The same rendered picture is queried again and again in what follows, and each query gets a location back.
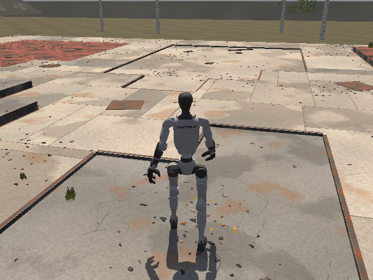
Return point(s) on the left robot upper arm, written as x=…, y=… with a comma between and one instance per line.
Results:
x=164, y=133

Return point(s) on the robot left forearm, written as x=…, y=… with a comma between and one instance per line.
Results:
x=156, y=157

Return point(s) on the robot right forearm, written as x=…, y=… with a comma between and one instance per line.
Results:
x=212, y=149

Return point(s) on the right robot upper arm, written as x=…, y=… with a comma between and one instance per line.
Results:
x=206, y=131

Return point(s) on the right robot hand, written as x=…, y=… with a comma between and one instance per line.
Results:
x=209, y=158

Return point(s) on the left robot hand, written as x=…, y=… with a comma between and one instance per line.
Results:
x=150, y=174

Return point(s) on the right robot thigh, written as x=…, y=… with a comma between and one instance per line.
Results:
x=201, y=183

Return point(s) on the humanoid robot head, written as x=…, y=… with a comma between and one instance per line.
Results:
x=185, y=100

